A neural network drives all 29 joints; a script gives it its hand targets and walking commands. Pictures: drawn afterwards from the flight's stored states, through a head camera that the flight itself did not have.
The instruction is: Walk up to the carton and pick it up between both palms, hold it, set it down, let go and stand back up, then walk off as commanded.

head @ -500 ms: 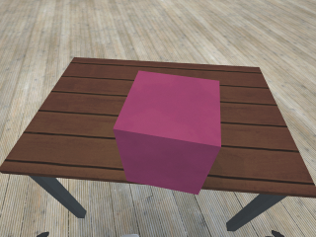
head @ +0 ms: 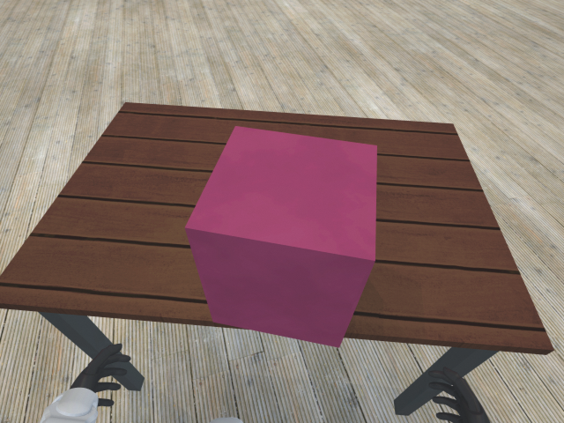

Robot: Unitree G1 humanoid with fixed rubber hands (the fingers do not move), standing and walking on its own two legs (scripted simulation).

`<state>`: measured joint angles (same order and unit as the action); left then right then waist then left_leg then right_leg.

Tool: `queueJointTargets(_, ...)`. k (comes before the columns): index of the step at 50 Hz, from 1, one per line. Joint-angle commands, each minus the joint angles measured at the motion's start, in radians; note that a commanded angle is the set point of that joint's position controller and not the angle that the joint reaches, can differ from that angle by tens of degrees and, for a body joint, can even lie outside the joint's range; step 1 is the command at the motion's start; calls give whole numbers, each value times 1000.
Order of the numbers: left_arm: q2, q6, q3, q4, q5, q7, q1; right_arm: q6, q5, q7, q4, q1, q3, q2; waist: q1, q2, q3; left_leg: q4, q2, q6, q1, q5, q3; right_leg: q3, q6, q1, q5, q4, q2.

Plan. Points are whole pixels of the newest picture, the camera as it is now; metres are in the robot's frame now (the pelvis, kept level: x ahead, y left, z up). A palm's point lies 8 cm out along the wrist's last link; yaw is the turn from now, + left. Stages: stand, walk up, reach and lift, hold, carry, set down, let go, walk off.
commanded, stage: reach and lift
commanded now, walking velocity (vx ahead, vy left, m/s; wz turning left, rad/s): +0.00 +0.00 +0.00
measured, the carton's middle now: (289, 240) +0.37 +0.02 +0.05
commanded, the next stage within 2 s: none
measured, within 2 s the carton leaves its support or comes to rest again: neither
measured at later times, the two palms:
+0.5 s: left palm (94, 393) +0.16 +0.26 -0.02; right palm (483, 417) +0.16 -0.23 -0.01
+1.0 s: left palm (91, 349) +0.19 +0.25 +0.05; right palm (450, 367) +0.20 -0.18 +0.05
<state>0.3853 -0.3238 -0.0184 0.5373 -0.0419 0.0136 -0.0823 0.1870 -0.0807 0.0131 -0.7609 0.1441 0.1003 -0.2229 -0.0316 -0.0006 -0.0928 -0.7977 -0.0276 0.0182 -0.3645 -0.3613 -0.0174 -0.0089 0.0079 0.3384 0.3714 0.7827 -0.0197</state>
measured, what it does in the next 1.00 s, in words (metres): stands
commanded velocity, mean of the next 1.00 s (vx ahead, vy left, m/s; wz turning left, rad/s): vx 0.00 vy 0.00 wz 0.00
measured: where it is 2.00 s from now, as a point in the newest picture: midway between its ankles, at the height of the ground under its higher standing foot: outside the picture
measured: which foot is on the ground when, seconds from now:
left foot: down 0.00-1.00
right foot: down 0.00-1.00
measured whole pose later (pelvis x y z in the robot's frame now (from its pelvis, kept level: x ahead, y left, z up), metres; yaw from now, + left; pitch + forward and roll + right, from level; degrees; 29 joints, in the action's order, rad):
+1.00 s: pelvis -0.01 +0.00 +0.02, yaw +1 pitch -9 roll +0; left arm 0.36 -0.10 -0.02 0.15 0.22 0.07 -0.18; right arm -0.09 0.05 0.15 0.04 0.30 -0.02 -0.06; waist -0.04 0.00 -0.09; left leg -0.61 -0.01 0.01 -0.20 -0.26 -0.02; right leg -0.01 0.00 0.19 0.29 0.63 0.00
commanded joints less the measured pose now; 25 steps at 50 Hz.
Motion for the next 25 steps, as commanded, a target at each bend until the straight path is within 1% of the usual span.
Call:
queueJointTargets(1,177,57,-163,-287,41,-4,-7,35,62,43,211,74,8,-128,14,-31,121,335,39,-22,231,195,113,42,13,-178,-247,-316,12)
queueJointTargets(2,150,54,-148,-275,50,-3,-22,23,64,39,215,80,5,-123,16,-26,123,361,37,-18,233,175,115,46,11,-189,-202,-321,6)
queueJointTargets(3,148,60,-133,-311,56,-7,-16,27,52,35,235,59,34,-135,24,-9,103,383,27,-9,225,160,104,53,4,-187,-173,-325,-3)
queueJointTargets(4,131,56,-116,-296,60,-3,-30,14,58,36,245,62,34,-124,27,-5,68,396,30,-8,214,143,104,50,-4,-196,-153,-341,-4)
queueJointTargets(5,126,55,-117,-303,62,-6,-39,7,60,38,272,74,38,-125,20,-5,47,415,23,-15,186,129,105,54,-5,-223,-143,-342,-4)
queueJointTargets(6,118,53,-103,-329,72,-9,-39,-2,65,35,291,58,34,-118,23,17,27,430,21,-11,162,118,104,45,-11,-237,-138,-346,-4)
queueJointTargets(7,108,53,-109,-325,74,-6,-50,-15,60,35,320,74,22,-104,18,15,29,441,22,-17,154,117,119,47,-11,-262,-149,-355,-10)
queueJointTargets(8,115,54,-108,-328,81,-4,-62,-24,60,38,332,81,21,-98,21,0,12,447,23,-20,139,116,122,40,-9,-282,-154,-359,-11)
queueJointTargets(9,111,60,-103,-320,88,2,-51,-31,64,40,365,74,18,-84,13,6,-1,461,19,-23,129,103,120,40,-10,-284,-133,-367,-7)
queueJointTargets(10,108,62,-104,-342,91,-2,-37,-45,62,39,384,82,21,-84,11,11,1,479,20,-29,117,78,129,34,-9,-309,-117,-366,-13)
queueJointTargets(11,99,73,-103,-342,92,1,-48,-50,67,41,412,83,18,-76,13,13,2,487,13,-33,89,78,120,34,-8,-314,-138,-355,-14)
queueJointTargets(12,107,74,-102,-364,95,-1,-39,-62,82,40,427,80,10,-77,11,45,11,511,-7,-47,67,35,113,27,-6,-363,-140,-351,-16)
queueJointTargets(13,96,80,-100,-348,87,-4,-45,-73,75,39,415,91,17,-87,16,63,7,539,-19,-51,11,-9,110,38,3,-420,-139,-320,-36)
queueJointTargets(14,87,91,-95,-361,82,-2,-39,-76,83,36,429,92,16,-92,2,110,-13,585,-37,-66,-67,-58,105,43,8,-486,-151,-290,-48)
queueJointTargets(15,75,108,-98,-376,88,-2,-37,-77,83,36,449,92,14,-85,6,123,-1,609,-49,-79,-128,-71,104,47,16,-553,-189,-266,-63)
queueJointTargets(16,61,120,-93,-372,89,4,-45,-79,91,38,460,104,5,-81,5,126,14,621,-59,-94,-171,-71,104,45,19,-611,-212,-252,-65)
queueJointTargets(17,65,134,-94,-377,89,7,-49,-86,93,41,463,125,-2,-73,7,123,26,623,-60,-101,-184,-82,106,39,26,-641,-218,-244,-66)
queueJointTargets(18,67,154,-104,-375,84,12,-46,-81,89,45,477,105,0,-67,5,112,34,613,-62,-100,-195,-75,109,32,24,-647,-211,-243,-64)
queueJointTargets(19,77,166,-105,-393,99,12,-39,-80,95,53,502,104,-9,-53,2,103,50,596,-48,-98,-189,-59,125,24,24,-633,-203,-251,-53)
queueJointTargets(20,75,172,-107,-361,108,20,-39,-88,96,57,520,99,-20,-29,6,76,41,590,-53,-100,-164,-83,117,23,26,-592,-158,-276,-49)
queueJointTargets(21,86,171,-102,-354,135,24,-32,-96,111,64,557,87,-51,-2,-11,39,31,573,-31,-98,-136,-87,132,4,27,-549,-97,-312,-26)
queueJointTargets(22,106,173,-100,-342,155,29,-4,-107,110,74,588,76,-55,25,-6,21,39,553,-17,-92,-84,-90,142,-6,18,-503,-32,-349,-8)
queueJointTargets(23,106,178,-94,-353,157,29,10,-115,111,77,608,70,-64,30,-10,16,21,558,-15,-95,-70,-114,142,-9,17,-469,19,-358,-6)
queueJointTargets(24,108,178,-111,-365,158,28,6,-121,126,80,633,75,-82,28,-12,11,25,537,-3,-93,-35,-102,136,-30,5,-430,44,-380,18)
queueJointTargets(25,117,184,-110,-409,174,29,25,-130,127,87,662,70,-79,47,-9,-1,27,520,0,-80,5,-75,136,-29,-1,-372,67,-400,28)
